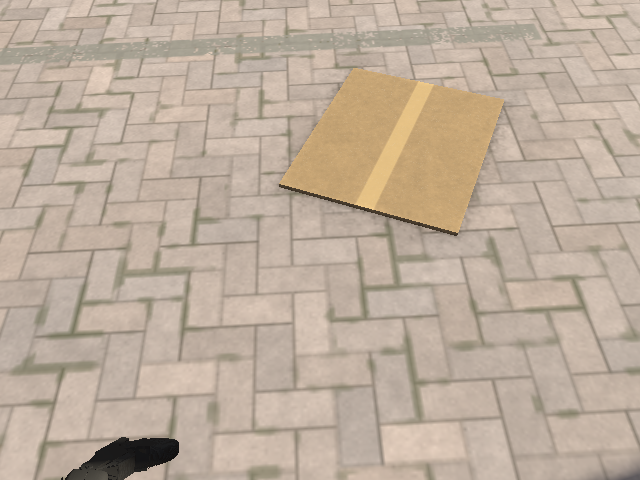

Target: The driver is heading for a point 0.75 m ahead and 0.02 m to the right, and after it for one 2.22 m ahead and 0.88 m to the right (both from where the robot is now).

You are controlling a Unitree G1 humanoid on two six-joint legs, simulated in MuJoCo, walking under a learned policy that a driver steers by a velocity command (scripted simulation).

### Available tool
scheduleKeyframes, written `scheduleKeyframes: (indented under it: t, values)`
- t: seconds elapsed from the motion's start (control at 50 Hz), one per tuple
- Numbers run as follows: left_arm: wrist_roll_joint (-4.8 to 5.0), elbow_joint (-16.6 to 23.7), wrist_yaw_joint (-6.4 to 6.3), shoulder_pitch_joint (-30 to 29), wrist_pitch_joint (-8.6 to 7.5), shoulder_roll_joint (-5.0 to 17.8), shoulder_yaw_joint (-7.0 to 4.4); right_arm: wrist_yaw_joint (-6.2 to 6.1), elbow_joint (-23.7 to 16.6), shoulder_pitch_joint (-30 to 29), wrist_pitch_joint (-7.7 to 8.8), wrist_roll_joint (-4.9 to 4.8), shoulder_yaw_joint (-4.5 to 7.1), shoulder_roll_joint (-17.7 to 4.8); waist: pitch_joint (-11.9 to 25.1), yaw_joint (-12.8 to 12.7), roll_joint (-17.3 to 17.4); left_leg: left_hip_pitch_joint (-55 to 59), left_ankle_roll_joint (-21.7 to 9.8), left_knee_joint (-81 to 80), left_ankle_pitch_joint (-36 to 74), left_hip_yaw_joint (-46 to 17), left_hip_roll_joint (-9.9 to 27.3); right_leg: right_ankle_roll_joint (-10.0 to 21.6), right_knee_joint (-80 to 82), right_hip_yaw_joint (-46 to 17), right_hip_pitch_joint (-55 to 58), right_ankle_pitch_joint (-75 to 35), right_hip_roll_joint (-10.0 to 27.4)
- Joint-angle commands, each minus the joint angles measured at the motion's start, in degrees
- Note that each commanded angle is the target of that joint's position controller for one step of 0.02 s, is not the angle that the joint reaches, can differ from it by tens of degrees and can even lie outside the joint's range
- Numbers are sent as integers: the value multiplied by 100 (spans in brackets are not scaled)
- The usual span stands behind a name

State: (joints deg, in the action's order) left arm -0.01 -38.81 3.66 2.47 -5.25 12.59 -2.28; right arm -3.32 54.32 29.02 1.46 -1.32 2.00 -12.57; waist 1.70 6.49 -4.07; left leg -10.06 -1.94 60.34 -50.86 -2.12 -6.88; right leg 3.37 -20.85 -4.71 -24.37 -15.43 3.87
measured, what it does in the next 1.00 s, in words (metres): goes down: left foot 0.14 m lower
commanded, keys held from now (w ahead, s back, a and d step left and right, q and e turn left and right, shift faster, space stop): w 0.88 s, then w+e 0.12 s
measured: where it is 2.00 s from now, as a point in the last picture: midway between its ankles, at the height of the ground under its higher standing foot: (339, 285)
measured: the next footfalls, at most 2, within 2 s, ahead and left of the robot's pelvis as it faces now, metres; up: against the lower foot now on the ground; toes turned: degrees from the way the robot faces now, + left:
left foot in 0.66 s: +0.55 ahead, +0.13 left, -0.14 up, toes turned -2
right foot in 1.16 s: +0.83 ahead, -0.10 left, -0.14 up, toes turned -6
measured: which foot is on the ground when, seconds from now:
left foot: down 0.00-0.02, up 0.04-0.64, down 0.66-1.00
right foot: down 0.00-0.66, up 0.68-1.00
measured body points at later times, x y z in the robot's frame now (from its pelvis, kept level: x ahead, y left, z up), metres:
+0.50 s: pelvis +0.26 -0.02 -0.06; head +0.27 -0.03 +0.39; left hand +0.19 +0.23 -0.19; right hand +0.49 -0.25 -0.13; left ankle +0.46 +0.16 -0.75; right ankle +0.11 -0.11 -0.77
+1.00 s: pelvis +0.58 +0.04 -0.16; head +0.60 +0.04 +0.28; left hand +0.79 +0.27 -0.26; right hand +0.53 -0.22 -0.30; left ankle +0.51 +0.13 -0.90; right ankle +0.76 -0.12 -0.85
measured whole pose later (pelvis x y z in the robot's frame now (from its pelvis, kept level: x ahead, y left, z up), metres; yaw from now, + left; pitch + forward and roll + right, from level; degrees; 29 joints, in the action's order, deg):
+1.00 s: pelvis +0.58 +0.04 -0.16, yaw -2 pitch +3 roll +2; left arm 0.5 -42.8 -0.3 3.8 -4.4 13.4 -2.8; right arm -0.4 55.4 23.9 4.5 -0.5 2.1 -12.4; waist 0.2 3.6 -2.5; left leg -5.9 -3.4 20.3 -17.0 0.6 -4.9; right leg -0.1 -41.7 -3.2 -41.4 -3.9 4.6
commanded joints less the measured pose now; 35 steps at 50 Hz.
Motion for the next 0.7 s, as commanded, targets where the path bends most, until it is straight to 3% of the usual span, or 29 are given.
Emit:
scheduleKeyframes:
  t: [0.02, 0.04, 0.06, 0.08, 0.1, 0.12, 0.14, 0.16, 0.18, 0.2, 0.22, 0.24, 0.26, 0.28, 0.3, 0.32, 0.38, 0.4, 0.42, 0.46, 0.5, 0.52, 0.58, 0.6, 0.62, 0.64, 0.66, 0.68, 0.7]
  values:
    - [-32, -731, -15, 2970, 55, 945, -318, 225, 122, 937, 119, -31, 18, -163, 1188, -1132, -987, -2950, -236, 3519, 1186, -786, 162, 663, -2015, -459, 4540, -1751, 830]
    - [142, -874, -9, 3412, 156, 1132, -355, 331, 82, 1391, 297, -165, -23, -313, 1909, -1232, -1581, -4147, 70, 5421, 2, -1003, 108, 1160, -2235, -1672, 5431, -1339, 1592]
    - [305, -1050, -18, 3523, 261, 1645, -515, 320, -391, 985, 433, -323, -38, -454, 2253, -1280, -1754, -4996, 188, 5704, 704, -897, 197, 1775, -881, -3363, 5450, 1671, 2272]
    - [231, -1026, -111, 3045, 374, 1004, -339, 186, -586, -285, 307, -235, 34, -602, 972, -1297, -150, -5578, 180, 5125, 1448, -170, 541, 1352, 121, -3299, 4425, 3527, 1846]
    - [-26, -878, -175, 2353, 308, 1044, -292, 66, -826, -783, 235, -275, 1, -524, 387, -1103, -84, -5497, 110, 4783, 2381, -192, 717, 1451, 399, -3353, 3326, 3771, 1946]
    - [-86, -703, -187, 1567, 170, 766, -178, -10, -909, -893, 142, -82, -2, -525, -2, -665, 369, -4807, 120, 4393, 2895, -223, 1038, 1299, 467, -3230, 2002, 2892, 1830]
    - [-96, -609, -131, 1110, 49, 486, -82, -14, -823, -724, 90, 92, 36, -454, -253, -387, 455, -4163, 39, 3739, 3196, -488, 1224, 1176, 355, -2667, 976, 2277, 1536]
    - [-91, -681, -110, 888, -62, 216, 8, 43, -719, -526, 124, 97, 130, -513, -281, -133, 476, -3568, -80, 2596, 3878, -690, 1404, 766, 265, -1792, 356, 2118, 969]
    - [-82, -723, -177, 950, -109, 390, -38, 56, -800, -691, 195, 135, 169, -506, -441, -185, 212, -3129, 49, 1189, 4362, -479, 1325, 647, 405, -1030, -19, 1530, 517]
    - [-118, -868, -262, 1269, -125, 484, -61, 64, -937, -1111, 261, 229, 171, -404, -366, -384, -81, -2938, 174, 446, 4722, -268, 1284, 721, 529, -866, 124, 866, 414]
    - [-79, -1021, -361, 1564, -108, 471, -61, 103, -1168, -1581, 302, 319, 139, -286, -226, -519, -176, -2978, 242, -236, 4992, -230, 1313, 768, 456, -809, 489, 213, 443]
    - [-66, -1196, -431, 1879, -50, 521, -87, 153, -1113, -1460, 264, 313, 88, -26, 139, -488, -266, -2811, 301, -307, 5088, -229, 1300, 924, 314, -861, 847, -268, 533]
    - [1, -1233, -451, 2091, -23, 539, -103, 215, -1137, -1407, 206, 189, 89, -51, 234, -507, -196, -3076, 287, -535, 5215, -378, 1351, 999, 264, -975, 1307, -441, 701]
    - [5, -1249, -440, 2133, -41, 740, -169, 281, -990, -1197, 190, 139, 155, -243, 310, -485, 25, -3187, 198, -300, 5665, -443, 1331, 1045, 59, -1083, 1532, -227, 779]
    - [44, -1261, -426, 2180, -37, 737, -171, 309, -1030, -1353, 170, 132, 174, -295, 177, -522, 170, -3445, 118, -387, 5723, -474, 1341, 1036, 80, -1153, 1608, -17, 838]
    - [93, -1431, -453, 2568, -54, 599, -153, 350, -1264, -1944, 215, 63, 252, -463, -118, -707, 147, -4364, 18, -917, 6194, -800, 1423, 957, -153, -1282, 2248, 886, 790]
    - [39, -1561, -510, 3108, -34, 525, -120, 498, -1604, -2864, 323, 115, 249, -416, -444, -1015, 72, -4902, -156, -1420, 6387, -694, 1363, 833, -287, -1502, 2586, 1412, 862]
    - [52, -1531, -583, 3020, 13, 418, -81, 569, -1663, -3019, 350, 170, 214, -336, -603, -1003, 229, -4402, -136, -2119, 7010, -549, 1315, 767, -398, -1082, 2056, 1913, 580]
    - [41, -1495, -614, 3056, 24, 401, -58, 643, -1719, -3249, 384, 212, 168, -177, -653, -1158, 154, -3842, -134, -2211, 7508, -365, 1181, 738, -385, -1018, 1574, 2217, 526]
    - [103, -1405, -676, 2943, 78, 495, -53, 707, -1788, -3491, 436, 176, 128, -90, -736, -1215, 273, -3077, -46, -2604, 7781, -185, 971, 695, -740, -880, 1045, 2648, 381]
    - [114, -1394, -686, 3066, 127, 549, -71, 764, -1912, -3782, 462, 105, 88, -41, -837, -1409, 258, -2930, 56, -3031, 7522, -106, 848, 710, -1117, -889, 1187, 2623, 352]
    - [145, -1403, -677, 3132, 161, 596, -92, 791, -1985, -3905, 469, 77, 88, -89, -900, -1492, 77, -3005, 57, -3173, 7194, -103, 829, 719, -1312, -962, 1444, 2446, 348]
    - [199, -1432, -717, 3159, 275, 525, -124, 846, -2053, -3968, 538, 3, 78, -182, -975, -1573, -12, -3129, 43, -3892, 6832, -258, 997, 617, -1979, -1157, 2273, 1954, 358]
    - [226, -1457, -696, 3100, 307, 516, -137, 807, -1966, -3830, 549, -3, 72, -206, -875, -1504, 4, -2707, -37, -4197, 6832, -245, 1079, 576, -2336, -1062, 2349, 1674, 324]
    - [165, -1501, -673, 3073, 321, 600, -156, 798, -1843, -3494, 562, 36, 118, -330, -622, -1339, 89, -2024, -138, -4239, 6846, -87, 1011, 528, -2853, -993, 2196, 1081, 296]
    - [89, -1484, -607, 2922, 314, 659, -166, 751, -1523, -2526, 530, 55, 231, -516, -173, -827, 248, -646, -281, -4266, 7013, 140, 877, 445, -3775, -803, 1747, 550, 141]
    - [41, -1512, -518, 2708, 223, 605, -156, 679, -1035, -967, 458, 97, 349, -755, 397, -81, 275, 1520, -463, -3744, 7551, 25, 1188, 220, -5347, -633, 435, 1225, -110]
    - [108, -1666, -401, 3445, 61, -86, -14, 645, -646, 193, 404, 223, 362, -1032, 1634, 3, 1833, 4465, -1100, -1832, 9773, -859, 2295, -181, -8173, -497, -1896, 6174, -912]
    - [286, -1578, -334, 3917, -152, 454, -1, 615, -597, 521, 237, 147, 390, -1190, 2737, 122, 2109, 5313, -1624, -1495, 9833, -1910, 2851, -379, -9115, -1034, -2709, 6573, -695]
Keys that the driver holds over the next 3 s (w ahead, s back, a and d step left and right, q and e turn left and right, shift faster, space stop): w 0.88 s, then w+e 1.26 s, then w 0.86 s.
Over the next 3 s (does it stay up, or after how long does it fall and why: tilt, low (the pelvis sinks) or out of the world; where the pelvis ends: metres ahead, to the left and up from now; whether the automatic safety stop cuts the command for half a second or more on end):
stays up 1.49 -0.46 -0.14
